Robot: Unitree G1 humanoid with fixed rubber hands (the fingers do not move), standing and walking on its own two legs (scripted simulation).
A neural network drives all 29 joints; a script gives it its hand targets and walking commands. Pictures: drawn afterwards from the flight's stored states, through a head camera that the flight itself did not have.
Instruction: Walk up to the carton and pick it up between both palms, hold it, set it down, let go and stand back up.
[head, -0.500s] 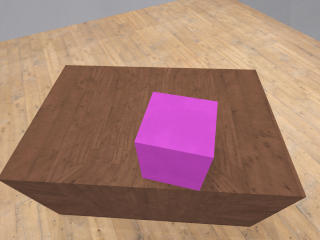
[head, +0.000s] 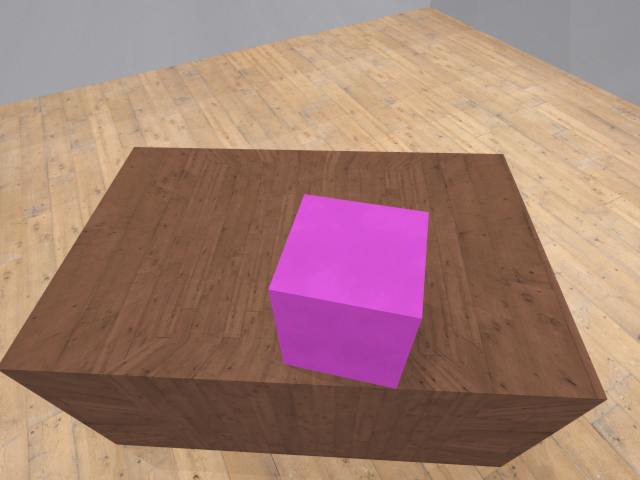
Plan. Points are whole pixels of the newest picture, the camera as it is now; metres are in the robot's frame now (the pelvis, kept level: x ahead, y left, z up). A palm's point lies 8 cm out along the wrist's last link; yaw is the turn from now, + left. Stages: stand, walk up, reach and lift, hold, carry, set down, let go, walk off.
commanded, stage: stand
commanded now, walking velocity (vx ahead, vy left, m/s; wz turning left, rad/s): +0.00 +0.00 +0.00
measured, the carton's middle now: (351, 293) +0.43 -0.04 -0.10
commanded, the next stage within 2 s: none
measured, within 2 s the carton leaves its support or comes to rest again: neither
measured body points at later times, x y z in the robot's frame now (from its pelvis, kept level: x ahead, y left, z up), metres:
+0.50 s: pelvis -0.01 +0.00 +0.00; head -0.01 +0.01 +0.45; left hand +0.04 +0.28 -0.15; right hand +0.03 -0.27 -0.14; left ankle +0.01 +0.13 -0.74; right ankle +0.00 -0.11 -0.75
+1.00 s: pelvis -0.01 +0.01 +0.00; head +0.00 +0.02 +0.45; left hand +0.02 +0.28 -0.15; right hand +0.05 -0.26 -0.14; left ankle +0.01 +0.13 -0.75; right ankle +0.00 -0.11 -0.75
